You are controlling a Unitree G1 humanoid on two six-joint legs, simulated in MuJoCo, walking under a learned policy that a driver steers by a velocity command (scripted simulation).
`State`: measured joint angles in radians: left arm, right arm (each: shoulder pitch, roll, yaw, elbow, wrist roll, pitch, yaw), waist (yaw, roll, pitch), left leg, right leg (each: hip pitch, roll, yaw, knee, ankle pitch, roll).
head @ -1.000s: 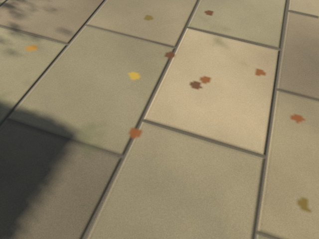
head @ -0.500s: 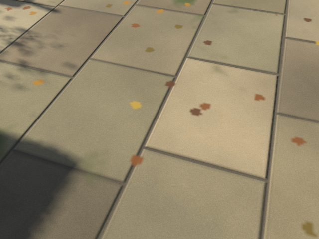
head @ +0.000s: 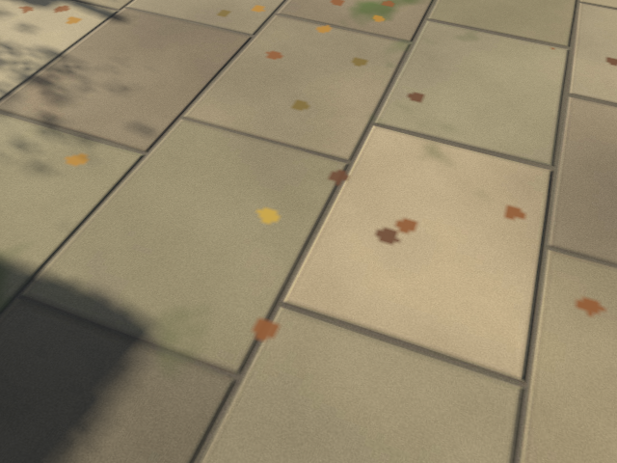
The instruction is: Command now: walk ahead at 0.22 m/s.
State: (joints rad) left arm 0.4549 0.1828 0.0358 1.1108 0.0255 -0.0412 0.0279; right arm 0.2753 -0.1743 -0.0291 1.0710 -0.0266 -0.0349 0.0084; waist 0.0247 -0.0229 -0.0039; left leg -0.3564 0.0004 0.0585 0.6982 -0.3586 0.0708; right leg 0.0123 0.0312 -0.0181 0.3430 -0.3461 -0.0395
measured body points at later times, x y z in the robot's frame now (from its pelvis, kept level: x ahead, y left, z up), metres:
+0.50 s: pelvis +0.11 +0.04 +0.00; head +0.11 +0.03 +0.45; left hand +0.13 +0.26 -0.16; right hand +0.10 -0.17 -0.16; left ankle +0.08 +0.11 -0.74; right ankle +0.12 -0.08 -0.74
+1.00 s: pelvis +0.13 +0.03 +0.00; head +0.14 +0.03 +0.45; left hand +0.12 +0.25 -0.16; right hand +0.11 -0.19 -0.16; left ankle +0.08 +0.11 -0.74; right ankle +0.12 -0.08 -0.74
